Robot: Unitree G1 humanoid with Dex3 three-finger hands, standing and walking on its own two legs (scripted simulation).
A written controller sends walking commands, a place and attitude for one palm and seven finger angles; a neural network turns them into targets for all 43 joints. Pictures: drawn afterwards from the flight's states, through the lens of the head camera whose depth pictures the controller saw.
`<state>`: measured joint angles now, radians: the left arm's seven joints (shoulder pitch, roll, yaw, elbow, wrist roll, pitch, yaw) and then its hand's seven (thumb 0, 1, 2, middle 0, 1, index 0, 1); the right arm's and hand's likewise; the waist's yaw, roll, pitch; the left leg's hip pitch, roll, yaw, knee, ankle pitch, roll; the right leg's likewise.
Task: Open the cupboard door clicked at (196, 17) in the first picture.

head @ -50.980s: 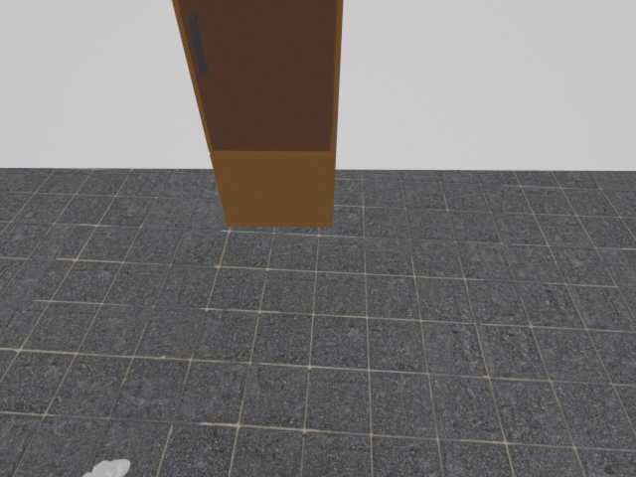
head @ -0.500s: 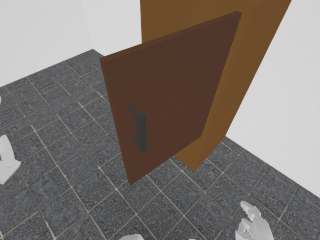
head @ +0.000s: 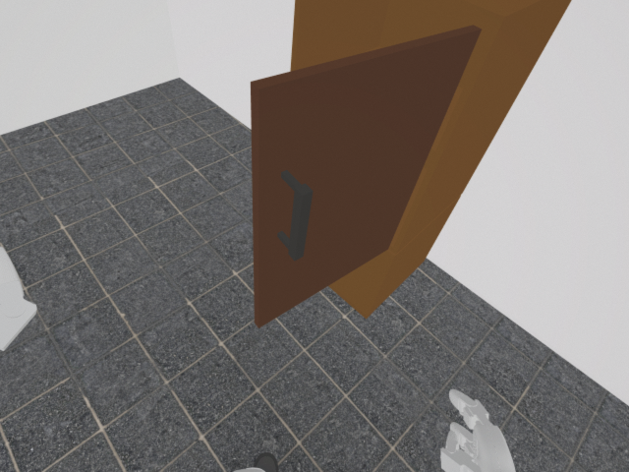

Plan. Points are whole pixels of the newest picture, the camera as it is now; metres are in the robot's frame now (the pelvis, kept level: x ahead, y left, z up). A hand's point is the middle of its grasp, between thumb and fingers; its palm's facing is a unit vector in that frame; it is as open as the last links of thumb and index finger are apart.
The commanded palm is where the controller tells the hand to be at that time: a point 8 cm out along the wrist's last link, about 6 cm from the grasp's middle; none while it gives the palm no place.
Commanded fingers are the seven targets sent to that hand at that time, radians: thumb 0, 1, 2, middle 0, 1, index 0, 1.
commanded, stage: step back with the hand held close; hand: left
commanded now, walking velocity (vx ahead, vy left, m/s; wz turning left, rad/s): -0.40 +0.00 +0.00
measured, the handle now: (292, 217) +0.47 +0.09 +0.03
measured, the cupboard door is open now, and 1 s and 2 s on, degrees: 81 81 81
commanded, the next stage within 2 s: stop stepping back and stand still in 0.02 s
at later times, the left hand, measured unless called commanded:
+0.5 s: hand out of the picture +0.08 +0.23 +0.17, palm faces +0.32 -0.81 -0.49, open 7.4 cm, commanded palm +0.03 +0.28 +0.18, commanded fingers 0.00 0.90 0.90 -0.20 -0.30 -0.20 -0.30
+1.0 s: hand out of the picture +0.04 +0.25 +0.17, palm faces +0.43 -0.76 -0.48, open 7.4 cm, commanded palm -0.01 +0.30 +0.18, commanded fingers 0.00 0.90 0.90 -0.20 -0.30 -0.20 -0.30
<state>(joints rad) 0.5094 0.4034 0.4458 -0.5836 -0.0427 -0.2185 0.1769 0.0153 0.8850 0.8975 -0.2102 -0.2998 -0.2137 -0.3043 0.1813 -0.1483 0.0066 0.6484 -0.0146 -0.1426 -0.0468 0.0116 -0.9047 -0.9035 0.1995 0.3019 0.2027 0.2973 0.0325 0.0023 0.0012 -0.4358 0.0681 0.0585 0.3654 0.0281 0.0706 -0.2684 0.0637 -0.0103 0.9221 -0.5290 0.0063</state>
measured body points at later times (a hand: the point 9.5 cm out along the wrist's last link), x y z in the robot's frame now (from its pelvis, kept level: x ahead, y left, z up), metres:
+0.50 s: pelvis -0.13 -0.01 -0.01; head -0.14 +0.00 +0.44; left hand +0.06 +0.27 +0.20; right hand -0.02 -0.27 -0.09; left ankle +0.00 +0.08 -0.71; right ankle -0.16 -0.09 -0.74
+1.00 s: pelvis -0.16 +0.00 -0.01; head -0.16 -0.01 +0.44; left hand +0.01 +0.29 +0.20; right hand +0.01 -0.21 -0.10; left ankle -0.15 +0.13 -0.73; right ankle -0.16 -0.08 -0.74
